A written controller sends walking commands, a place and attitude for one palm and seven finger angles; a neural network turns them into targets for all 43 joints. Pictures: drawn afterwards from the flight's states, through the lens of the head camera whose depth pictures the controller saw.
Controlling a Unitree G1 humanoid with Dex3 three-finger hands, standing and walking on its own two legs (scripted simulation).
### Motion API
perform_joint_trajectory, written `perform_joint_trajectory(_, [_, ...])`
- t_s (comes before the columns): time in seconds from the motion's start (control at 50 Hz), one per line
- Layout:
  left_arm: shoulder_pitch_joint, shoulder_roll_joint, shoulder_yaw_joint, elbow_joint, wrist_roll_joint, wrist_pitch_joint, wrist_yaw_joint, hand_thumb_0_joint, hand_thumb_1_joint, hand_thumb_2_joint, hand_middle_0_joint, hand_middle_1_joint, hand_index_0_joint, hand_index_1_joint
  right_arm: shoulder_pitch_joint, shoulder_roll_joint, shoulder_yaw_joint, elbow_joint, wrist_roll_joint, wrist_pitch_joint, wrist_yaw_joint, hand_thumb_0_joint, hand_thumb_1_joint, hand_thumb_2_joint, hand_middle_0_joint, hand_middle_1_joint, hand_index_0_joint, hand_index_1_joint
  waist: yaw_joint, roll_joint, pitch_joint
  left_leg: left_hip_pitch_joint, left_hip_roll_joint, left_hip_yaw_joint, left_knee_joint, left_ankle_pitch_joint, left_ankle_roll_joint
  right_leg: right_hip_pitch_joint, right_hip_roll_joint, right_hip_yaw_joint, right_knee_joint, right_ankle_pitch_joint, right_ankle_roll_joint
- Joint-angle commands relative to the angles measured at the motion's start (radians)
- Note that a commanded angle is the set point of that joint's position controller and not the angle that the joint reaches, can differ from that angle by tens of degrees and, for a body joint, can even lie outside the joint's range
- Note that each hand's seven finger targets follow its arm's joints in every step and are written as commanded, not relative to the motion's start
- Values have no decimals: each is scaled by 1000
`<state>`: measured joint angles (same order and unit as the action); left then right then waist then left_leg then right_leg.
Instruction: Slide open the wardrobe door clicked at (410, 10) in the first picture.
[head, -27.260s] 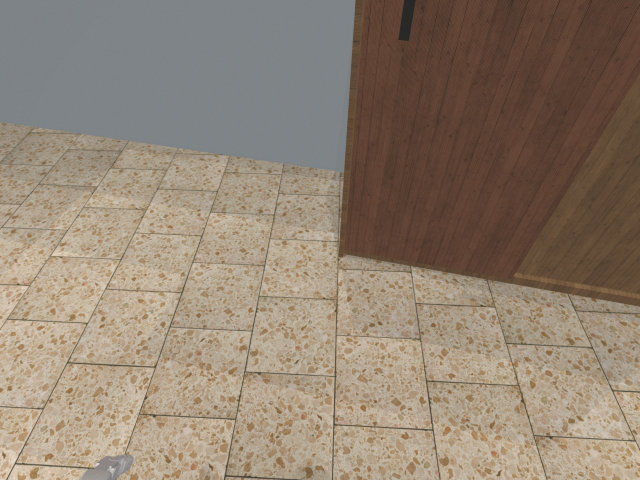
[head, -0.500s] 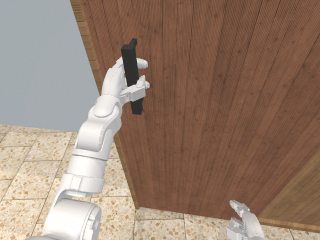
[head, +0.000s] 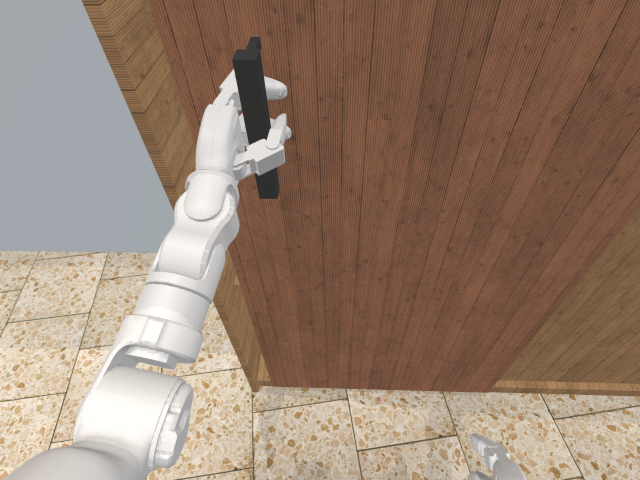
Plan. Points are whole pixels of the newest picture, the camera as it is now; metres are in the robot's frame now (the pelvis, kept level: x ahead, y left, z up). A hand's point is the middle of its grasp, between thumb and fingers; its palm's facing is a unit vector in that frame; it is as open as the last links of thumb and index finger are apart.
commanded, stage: step sideways, sliding the door along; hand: left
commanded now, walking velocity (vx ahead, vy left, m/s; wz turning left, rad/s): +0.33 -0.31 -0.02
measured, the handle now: (262, 123) +0.47 +0.09 +0.22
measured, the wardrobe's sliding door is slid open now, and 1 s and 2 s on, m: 0.05 0.17 0.45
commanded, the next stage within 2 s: none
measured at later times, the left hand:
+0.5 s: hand (313, 153) +0.43 +0.02 +0.21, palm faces +0.04 -1.00 -0.04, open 5.9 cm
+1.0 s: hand (385, 150) +0.43 -0.06 +0.21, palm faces +0.28 -0.96 -0.05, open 6.2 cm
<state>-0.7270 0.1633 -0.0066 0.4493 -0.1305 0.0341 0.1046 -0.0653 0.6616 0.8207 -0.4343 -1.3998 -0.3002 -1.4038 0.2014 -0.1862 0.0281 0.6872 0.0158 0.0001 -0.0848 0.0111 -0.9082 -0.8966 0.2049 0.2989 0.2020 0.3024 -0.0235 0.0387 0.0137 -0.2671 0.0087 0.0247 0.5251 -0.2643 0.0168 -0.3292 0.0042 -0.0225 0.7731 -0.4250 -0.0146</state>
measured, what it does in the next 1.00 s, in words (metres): steps to the right: left foot, then right foot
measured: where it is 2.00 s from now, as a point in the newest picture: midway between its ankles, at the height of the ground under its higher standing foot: outside the picture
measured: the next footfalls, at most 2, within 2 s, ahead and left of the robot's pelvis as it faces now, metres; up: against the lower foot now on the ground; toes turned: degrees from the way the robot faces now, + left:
left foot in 0.38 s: +0.08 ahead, +0.05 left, +0.00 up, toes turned +14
right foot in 0.76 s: +0.13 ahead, -0.41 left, +0.00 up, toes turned +0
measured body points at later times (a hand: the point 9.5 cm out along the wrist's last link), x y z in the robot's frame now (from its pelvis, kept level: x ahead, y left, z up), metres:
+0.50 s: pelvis +0.02 -0.10 -0.01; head +0.10 -0.08 +0.43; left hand +0.42 +0.08 +0.21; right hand +0.24 -0.30 -0.11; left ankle +0.04 +0.04 -0.73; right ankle +0.03 -0.22 -0.65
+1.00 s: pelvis +0.06 -0.26 -0.01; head +0.16 -0.23 +0.42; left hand +0.41 -0.01 +0.21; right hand +0.30 -0.46 -0.12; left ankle +0.06 -0.14 -0.74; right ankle +0.09 -0.41 -0.68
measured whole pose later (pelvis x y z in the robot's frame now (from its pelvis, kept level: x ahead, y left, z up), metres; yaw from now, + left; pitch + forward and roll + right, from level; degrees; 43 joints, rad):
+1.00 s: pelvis +0.06 -0.26 -0.01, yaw +8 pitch -3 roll -3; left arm -0.58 0.20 0.06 -0.07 -0.07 -0.05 0.13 -0.11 0.70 0.80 -0.47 -1.41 -0.27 -1.28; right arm 0.05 -0.25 -0.08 0.62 0.05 -0.04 -0.01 0.01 -0.91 -0.90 0.20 0.30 0.20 0.30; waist 0.10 0.05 0.29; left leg -0.29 0.13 0.13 0.68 -0.30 0.01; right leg -0.44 -0.05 -0.05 1.01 -0.46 0.02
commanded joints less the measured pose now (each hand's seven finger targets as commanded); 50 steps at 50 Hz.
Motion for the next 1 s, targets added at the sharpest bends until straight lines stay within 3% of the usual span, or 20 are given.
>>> perform_joint_trajectory(0.0, [-592,73,-8,-335,12,-151,-26,0,900,900,-450,-1400,-450,-1400,-114,-135,-52,-136,0,-46,-14,0,-900,-900,200,300,200,300,-9,55,-272,321,387,-394,-118,197,220,-169,-47,76,30,-85,-15])
perform_joint_trajectory(0.08, [-570,84,-2,-362,26,-162,-35,0,900,900,-450,-1400,-450,-1400,-124,-134,-58,-155,19,-36,-16,0,-900,-900,200,300,200,300,10,-12,-319,45,203,-64,153,180,79,272,-40,33,-355,118,-30])
perform_joint_trajectory(0.12, [-499,166,75,-344,44,-160,-24,0,900,900,-450,-1400,-450,-1400,-170,-111,-59,-162,21,-38,-28,0,-900,-900,200,300,200,300,42,-364,-231,-314,-2,5,534,-290,-12,363,-317,436,-521,210,-183])
perform_joint_trajectory(0.2, [-534,126,61,-445,60,-194,-32,0,900,900,-450,-1400,-450,-1400,-169,-107,-66,-121,1,-42,-22,0,-900,-900,200,300,200,300,37,-175,-195,-285,60,-22,636,-228,-33,317,-297,260,-405,466,-226])
perform_joint_trajectory(0.32, [-484,66,-15,-519,71,-239,-34,0,900,900,-450,-1400,-450,-1400,-148,-95,-72,-133,-18,-39,-32,0,-900,-900,200,300,200,300,10,-178,-305,102,73,136,-9,63,-39,239,-178,47,-183,702,-123])
perform_joint_trajectory(0.34, [-498,59,-37,-545,67,-249,-38,0,900,900,-450,-1400,-450,-1400,-111,-103,-84,-132,-13,-44,-31,0,-900,-900,200,300,200,300,-27,-122,-359,355,145,63,-137,229,3,64,-147,13,-21,652,-67])
perform_joint_trajectory(0.36, [-503,27,-66,-574,52,-256,-48,0,900,900,-450,-1400,-450,-1400,-113,-160,-108,-150,-16,-55,-20,0,-900,-900,200,300,200,300,-35,135,-401,583,445,-317,-142,604,140,-242,-23,-14,244,234,15])
perform_joint_trajectory(0.38, [-534,-12,-105,-615,42,-267,-58,0,900,900,-450,-1400,-450,-1400,-134,-132,-101,-151,-3,-59,5,0,-900,-900,200,300,200,300,-20,171,-466,693,634,-499,-64,897,245,-356,-15,108,466,-123,12])
perform_joint_trajectory(0.4, [-569,5,-78,-592,50,-274,-59,0,900,900,-450,-1400,-450,-1400,-177,-137,-98,-158,4,-59,36,0,-900,-900,200,300,200,300,-11,81,-411,653,662,-430,-48,841,264,-396,-68,208,549,-93,-15])
perform_joint_trajectory(0.5, [-533,-21,-121,-619,62,-254,-76,0,900,900,-450,-1400,-450,-1400,-183,-156,-118,-151,9,-51,57,0,-900,-900,200,300,200,300,-13,61,-278,344,505,-118,-100,496,140,-295,-115,98,362,74,36])
perform_joint_trajectory(0.56, [-508,-84,-185,-627,62,-244,-92,0,900,900,-450,-1400,-450,-1400,-183,-155,-113,-189,18,-64,56,0,-900,-900,200,300,200,300,-17,205,-282,241,409,54,-120,447,91,-119,-90,-26,177,132,57])
perform_joint_trajectory(0.66, [-476,-105,-220,-644,50,-242,-86,0,900,900,-450,-1400,-450,-1400,-174,-139,-96,-221,41,-103,62,0,-900,-900,200,300,200,300,-17,332,-324,285,353,97,12,580,53,17,-18,-129,-32,118,66])
perform_joint_trajectory(0.72, [-436,-34,-172,-671,58,-243,-66,0,900,900,-450,-1400,-450,-1400,-173,-114,-78,-219,58,-116,64,0,-900,-900,200,300,200,300,4,182,-335,238,261,80,211,432,31,185,-21,-118,-306,398,61])
perform_joint_trajectory(0.76, [-370,69,-120,-675,84,-241,-53,0,900,900,-450,-1400,-450,-1400,-198,-56,-67,-218,57,-113,54,0,-900,-900,200,300,200,300,26,-265,-323,-154,84,88,489,-273,-10,414,-281,156,-302,1169,-63])
perform_joint_trajectory(0.8, [-312,123,-72,-799,81,-245,-45,0,900,900,-450,-1400,-450,-1400,-205,-76,-77,-206,44,-118,35,0,-900,-900,200,300,200,300,56,-463,-370,-278,61,8,688,-476,-51,515,-340,188,-204,1417,-125])
perform_joint_trajectory(0.84, [-285,43,-114,-889,63,-242,-29,0,900,900,-450,-1400,-450,-1400,-214,-74,-70,-193,47,-126,20,0,-900,-900,200,300,200,300,16,-420,-334,-252,72,2,437,-394,-37,527,-293,121,-139,1364,-134])
perform_joint_trajectory(0.88, [-300,-10,-157,-934,54,-265,-36,0,900,900,-450,-1400,-450,-1400,-192,-99,-78,-185,43,-110,27,0,-900,-900,200,300,200,300,-39,-291,-343,60,132,66,-47,64,-39,359,-195,-19,13,1145,-54])
perform_joint_trajectory(0.92, [-314,-60,-213,-1006,44,-296,-55,0,900,900,-450,-1400,-450,-1400,-184,-172,-127,-232,31,-93,56,0,-900,-900,200,300,200,300,-26,153,-409,696,517,-285,-50,1254,118,-275,-51,-24,315,-20,37])
perform_joint_trajectory(0.96, [-341,-57,-179,-911,77,-291,-71,0,900,900,-450,-1400,-450,-1400,-181,-209,-150,-252,39,-103,126,0,-900,-900,200,300,200,300,-11,32,-457,667,569,-190,44,1212,166,-326,-47,87,518,-192,12])
perform_joint_trajectory(0.98, [-412,-76,-210,-992,82,-297,-75,0,900,900,-450,-1400,-450,-1400,-189,-179,-132,-247,29,-110,129,0,-900,-900,200,300,200,300,-30,146,-417,577,541,-163,16,1076,156,-318,-77,80,509,-166,25])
